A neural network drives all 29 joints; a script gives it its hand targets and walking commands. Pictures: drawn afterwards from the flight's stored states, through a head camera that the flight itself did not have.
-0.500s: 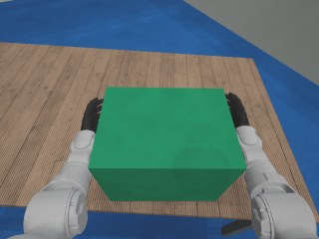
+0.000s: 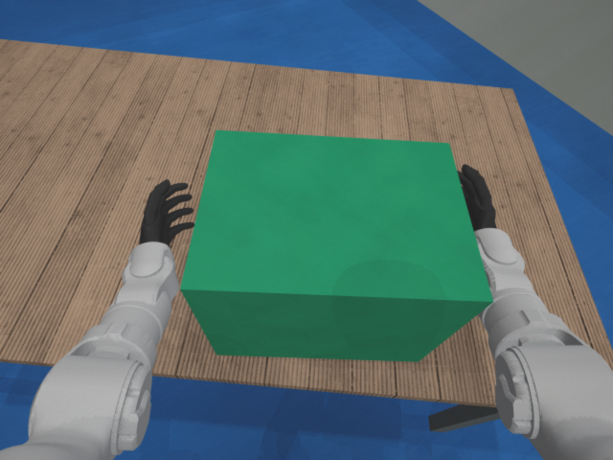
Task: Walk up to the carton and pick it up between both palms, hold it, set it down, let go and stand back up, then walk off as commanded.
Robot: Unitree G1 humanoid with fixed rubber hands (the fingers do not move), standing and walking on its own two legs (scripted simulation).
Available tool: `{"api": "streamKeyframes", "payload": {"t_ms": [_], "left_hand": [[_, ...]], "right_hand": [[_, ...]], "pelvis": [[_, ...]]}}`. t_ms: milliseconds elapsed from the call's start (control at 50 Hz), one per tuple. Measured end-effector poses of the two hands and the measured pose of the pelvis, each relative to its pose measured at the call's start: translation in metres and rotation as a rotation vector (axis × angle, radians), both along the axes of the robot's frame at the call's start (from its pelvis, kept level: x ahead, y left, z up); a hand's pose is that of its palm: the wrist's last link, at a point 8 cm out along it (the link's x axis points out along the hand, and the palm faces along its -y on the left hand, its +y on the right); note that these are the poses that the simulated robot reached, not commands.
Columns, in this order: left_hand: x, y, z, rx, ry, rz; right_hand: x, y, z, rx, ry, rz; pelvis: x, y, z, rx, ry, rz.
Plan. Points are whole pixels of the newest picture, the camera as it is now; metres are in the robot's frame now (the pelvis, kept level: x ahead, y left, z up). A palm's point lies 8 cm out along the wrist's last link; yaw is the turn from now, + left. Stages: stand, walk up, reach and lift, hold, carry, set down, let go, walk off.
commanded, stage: set down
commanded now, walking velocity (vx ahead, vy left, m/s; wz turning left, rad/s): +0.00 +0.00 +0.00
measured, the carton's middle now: (325, 255) +0.39 +0.03 +0.01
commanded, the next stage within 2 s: none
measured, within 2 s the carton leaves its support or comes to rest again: neither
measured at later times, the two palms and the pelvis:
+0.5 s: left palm (143, 258) +0.34 +0.26 +0.03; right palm (504, 292) +0.38 -0.21 +0.01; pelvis -0.02 +0.00 +0.00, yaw +0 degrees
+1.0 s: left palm (134, 313) +0.27 +0.25 +0.02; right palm (540, 364) +0.29 -0.24 +0.01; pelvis -0.03 -0.01 +0.00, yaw +1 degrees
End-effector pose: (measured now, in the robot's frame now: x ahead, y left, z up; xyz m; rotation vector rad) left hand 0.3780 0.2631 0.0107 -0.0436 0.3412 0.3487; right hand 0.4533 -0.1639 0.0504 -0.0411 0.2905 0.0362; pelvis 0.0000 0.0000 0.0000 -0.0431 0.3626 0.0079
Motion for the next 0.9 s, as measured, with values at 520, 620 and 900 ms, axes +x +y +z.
{"api": "streamKeyframes", "payload": {"t_ms": [520, 620, 900], "left_hand": [[-0.043, -0.001, 0.014, 0.003, -0.051, -0.038], [-0.062, -0.002, 0.013, 0.004, -0.056, -0.040], [-0.092, -0.012, 0.017, 0.003, -0.063, -0.064]], "right_hand": [[-0.079, -0.048, -0.038, 0.005, 0.058, -0.050], [-0.094, -0.051, -0.035, 0.010, 0.050, -0.037], [-0.141, -0.068, -0.040, 0.003, 0.073, -0.033]], "pelvis": [[-0.021, -0.004, 0.000, 0.005, -0.029, 0.001], [-0.029, -0.005, 0.000, 0.006, -0.040, 0.001], [-0.037, -0.009, 0.002, 0.012, -0.091, 0.003]]}}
